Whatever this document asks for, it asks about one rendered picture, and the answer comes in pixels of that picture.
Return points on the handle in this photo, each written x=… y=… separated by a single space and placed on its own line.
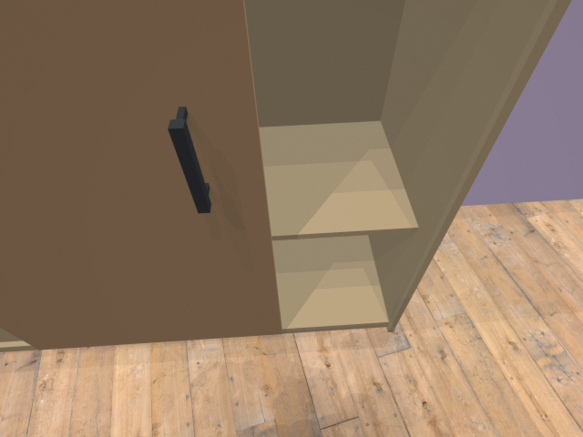
x=180 y=136

